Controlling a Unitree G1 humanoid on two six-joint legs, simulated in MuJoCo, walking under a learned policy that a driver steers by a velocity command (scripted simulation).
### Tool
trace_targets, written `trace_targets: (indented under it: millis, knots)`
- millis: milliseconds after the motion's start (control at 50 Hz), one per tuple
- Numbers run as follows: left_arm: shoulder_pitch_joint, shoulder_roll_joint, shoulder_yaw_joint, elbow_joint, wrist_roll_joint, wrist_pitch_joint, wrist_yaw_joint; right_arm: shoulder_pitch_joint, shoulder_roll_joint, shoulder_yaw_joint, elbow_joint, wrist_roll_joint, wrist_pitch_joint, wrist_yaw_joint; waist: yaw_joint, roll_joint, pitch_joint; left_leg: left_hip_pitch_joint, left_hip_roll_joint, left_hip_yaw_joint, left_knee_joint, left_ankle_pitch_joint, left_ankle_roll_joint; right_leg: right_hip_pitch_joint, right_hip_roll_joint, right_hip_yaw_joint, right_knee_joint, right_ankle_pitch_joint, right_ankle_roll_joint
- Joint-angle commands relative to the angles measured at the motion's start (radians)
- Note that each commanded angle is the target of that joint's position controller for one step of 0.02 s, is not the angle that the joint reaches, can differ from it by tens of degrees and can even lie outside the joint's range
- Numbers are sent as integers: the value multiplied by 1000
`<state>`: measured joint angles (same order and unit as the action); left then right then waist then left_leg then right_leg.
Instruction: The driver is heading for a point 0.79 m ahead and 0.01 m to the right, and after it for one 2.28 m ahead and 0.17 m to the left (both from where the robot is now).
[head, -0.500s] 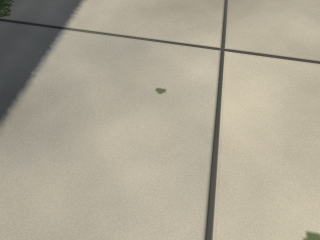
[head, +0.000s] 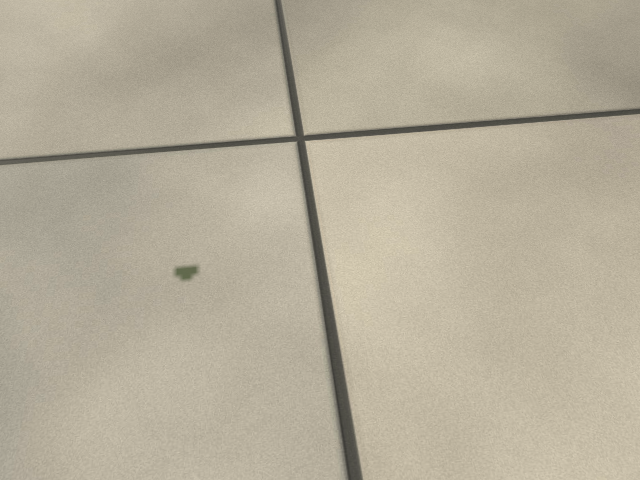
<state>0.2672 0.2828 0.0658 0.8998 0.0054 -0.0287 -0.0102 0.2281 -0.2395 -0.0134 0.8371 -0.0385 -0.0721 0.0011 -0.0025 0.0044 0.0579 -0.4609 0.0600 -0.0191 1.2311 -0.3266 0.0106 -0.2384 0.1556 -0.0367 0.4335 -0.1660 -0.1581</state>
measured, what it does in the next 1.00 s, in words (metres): walks ahead: left foot, then right foot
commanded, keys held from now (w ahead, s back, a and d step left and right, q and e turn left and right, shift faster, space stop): w+e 0.32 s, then w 0.38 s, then w+q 0.30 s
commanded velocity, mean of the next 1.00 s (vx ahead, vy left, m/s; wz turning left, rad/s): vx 0.50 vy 0.00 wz -0.23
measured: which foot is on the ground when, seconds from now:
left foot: up 0.00-0.32, down 0.34-0.84, up 0.86-1.00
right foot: down 0.00-0.34, up 0.36-0.82, down 0.84-1.00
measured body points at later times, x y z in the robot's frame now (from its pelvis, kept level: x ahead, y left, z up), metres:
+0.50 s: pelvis +0.29 +0.05 +0.01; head +0.31 +0.06 +0.46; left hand +0.43 +0.31 -0.12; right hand +0.32 -0.23 -0.10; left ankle +0.35 +0.14 -0.73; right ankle +0.18 -0.05 -0.65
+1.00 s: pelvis +0.52 -0.05 +0.01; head +0.53 -0.07 +0.46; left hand +0.68 +0.17 -0.10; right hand +0.48 -0.31 -0.14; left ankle +0.49 +0.09 -0.65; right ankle +0.52 -0.13 -0.73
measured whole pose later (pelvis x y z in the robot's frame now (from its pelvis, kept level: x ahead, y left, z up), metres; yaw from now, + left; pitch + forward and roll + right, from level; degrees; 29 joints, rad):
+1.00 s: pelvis +0.52 -0.05 +0.01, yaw -11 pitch +1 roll +0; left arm 0.22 0.23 0.02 0.82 0.03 -0.08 0.00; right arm 0.35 -0.26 -0.05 0.91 -0.02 -0.03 0.02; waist -0.02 0.04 0.02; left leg -0.44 0.04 0.00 1.09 -0.32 0.06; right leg -0.22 0.01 -0.13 0.40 -0.19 -0.06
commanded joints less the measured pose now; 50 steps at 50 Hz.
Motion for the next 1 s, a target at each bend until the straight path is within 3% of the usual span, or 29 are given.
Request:
trace_targets:
  millis: [20,60,120,220,240,280,300,320,340,360,380,400,420,440,480,540,660,740,780,800,820,840,860,880,900,920,960,980,1000]
  knots:
    - [25,130,25,-49,-8,-35,4,75,-87,-19,-58,-14,34,9,-46,-6,-39,-100,40,1,-89,39,-44,41,-276,302,-217,376,-153]
    - [67,138,30,-39,-9,-40,4,-21,-93,-18,-95,-12,39,10,-20,-15,-5,-135,49,22,-194,104,-68,23,-250,284,-229,401,-138]
    - [126,140,32,-34,-7,-33,6,-155,-91,-13,-142,-7,36,15,36,-45,-6,-177,30,36,-378,230,-78,83,-215,282,-210,397,-90]
    - [188,159,39,-38,6,-23,14,-288,-102,-5,-198,8,24,20,95,-77,-24,-166,-22,26,-573,295,-53,210,-244,346,-143,419,-66]
    - [180,166,41,-45,9,-24,18,-289,-113,-6,-205,10,20,20,88,-82,-25,-137,-28,12,-610,283,-43,222,-258,368,-126,424,-56]
    - [118,187,46,-70,14,-27,25,-197,-149,-17,-185,13,10,14,30,-93,-42,21,-49,-5,-689,224,-15,193,-272,394,-69,465,-18]
    - [88,199,49,-81,16,-31,21,-97,-176,-29,-154,14,4,6,-16,-88,-82,157,-74,2,-707,180,2,167,-257,394,21,546,2]
    - [70,194,47,-84,9,-37,12,45,-203,-42,-116,9,-8,-5,-91,-34,-154,345,-59,-3,-773,195,26,119,-197,349,207,538,25]
    - [88,118,24,-108,0,-47,3,203,-268,-58,-105,-14,-16,-22,-141,70,-300,561,144,-199,-808,-15,72,15,-132,271,478,300,46]
    - [234,22,4,-134,-26,-46,1,184,-357,-80,-110,-30,-4,-25,-45,330,-388,759,391,-690,-933,-99,196,-291,25,168,734,-381,81]
    - [227,107,8,-96,11,-32,10,121,-275,-74,-115,-11,8,-17,-28,192,-300,657,366,-773,-973,-267,214,-387,-64,177,831,-345,67]
    - [158,121,13,-93,20,-28,4,55,-183,-53,-126,0,8,-11,-23,73,-162,512,316,-605,-990,-262,195,-381,-105,170,821,-238,69]
    - [108,107,9,-100,22,-27,-4,21,-137,-41,-118,0,5,-4,-16,27,-96,416,260,-461,-1002,-120,175,-357,-133,158,773,-179,75]
    - [86,94,7,-106,27,-23,-11,26,-124,-37,-103,1,-1,-3,-10,62,-68,367,216,-355,-1013,8,157,-336,-153,153,732,-162,81]
    - [92,75,0,-104,36,-7,-23,61,-122,-35,-68,9,-18,2,6,107,-60,322,172,-242,-1027,192,151,-293,-156,144,696,-149,95]
    - [37,62,-8,-124,38,0,-30,107,-134,-41,-33,22,-40,11,10,98,-52,342,176,-169,-1056,315,177,-352,-160,138,639,-108,109]
    - [-206,13,-47,-198,34,-11,-46,168,-134,-43,20,28,-30,15,-30,90,-2,325,125,-30,-1103,366,167,-339,-211,16,305,81,142]
    - [-284,25,-51,-224,27,-20,-36,242,-159,-49,63,27,-20,14,-52,89,4,377,157,-51,-1043,482,159,-258,-190,-23,177,58,122]
    - [-252,38,-46,-219,29,-29,-26,238,-176,-54,73,24,-11,9,-27,87,-4,408,172,-76,-974,567,152,-193,-168,-22,124,2,103]
    - [-178,46,-39,-195,33,-36,-19,229,-182,-55,77,27,-7,7,13,74,-32,403,158,-69,-886,650,141,-88,-145,-26,64,-1,91]
    - [-41,76,-24,-146,45,-49,-8,230,-166,-50,79,32,-5,8,69,25,-109,354,107,-31,-715,672,121,107,-143,-13,8,22,69]
    - [132,149,-2,-116,66,-58,8,205,-126,-37,44,39,-10,10,143,-65,-236,192,50,8,-459,439,96,349,-332,183,-21,-85,22]
    - [175,249,22,-115,71,-50,17,292,-4,-11,8,60,-8,8,104,-274,-335,-125,-98,82,-152,-178,59,563,-612,579,-115,-152,-68]
    - [153,201,20,-116,34,-36,16,265,-131,-46,32,35,8,-5,111,-151,-294,-186,-71,-12,-40,-192,73,463,-606,632,-152,-213,-88]
    - [68,124,-1,-124,27,-37,14,208,-133,-54,26,33,12,-1,72,-101,-157,-205,-27,-40,-36,-105,81,351,-549,486,-174,-192,-63]
    - [17,73,-13,-125,23,-45,10,180,-103,-50,26,35,13,6,50,-93,-86,-183,3,-36,-73,-40,75,250,-499,365,-215,-100,-38]
    - [-15,25,-25,-113,19,-60,16,178,-87,-56,41,15,37,19,6,-100,-32,-123,26,-31,-112,21,59,145,-416,202,-259,26,25]
    - [-7,38,-21,-108,19,-69,17,191,-69,-55,37,12,49,26,-8,-125,-48,-104,22,-21,-106,36,51,133,-430,170,-261,95,14]
    - [7,38,-18,-99,15,-79,17,170,-64,-56,30,11,56,31,-14,-100,-43,-121,26,-19,-101,55,45,134,-429,140,-270,153,8]
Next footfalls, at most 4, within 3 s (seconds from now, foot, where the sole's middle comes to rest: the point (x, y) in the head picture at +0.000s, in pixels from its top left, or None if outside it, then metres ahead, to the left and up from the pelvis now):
0.34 left None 0.38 0.13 -0.77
0.84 right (402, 438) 0.55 -0.15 -0.77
1.36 left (321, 316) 0.85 0.02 -0.77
1.90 right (355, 211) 1.19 -0.07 -0.77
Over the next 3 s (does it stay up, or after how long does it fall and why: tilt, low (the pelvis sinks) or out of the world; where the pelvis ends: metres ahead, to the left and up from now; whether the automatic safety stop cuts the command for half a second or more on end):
stays up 1.53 0.04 -0.01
